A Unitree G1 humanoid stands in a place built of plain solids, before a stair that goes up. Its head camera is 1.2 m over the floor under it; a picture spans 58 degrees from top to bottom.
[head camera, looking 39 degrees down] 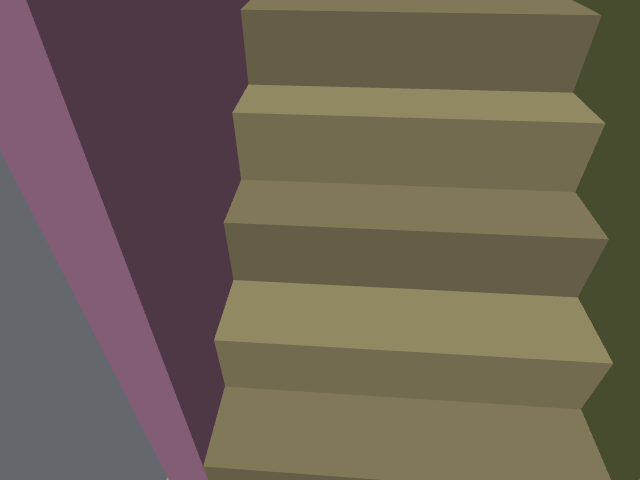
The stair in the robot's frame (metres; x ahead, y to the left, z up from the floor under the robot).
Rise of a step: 0.19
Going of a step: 0.20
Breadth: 0.90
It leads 4 degrees to the right of straight ahead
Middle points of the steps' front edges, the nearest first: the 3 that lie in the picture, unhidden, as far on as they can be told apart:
0.60 -0.20 0.39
0.80 -0.22 0.58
1.00 -0.23 0.77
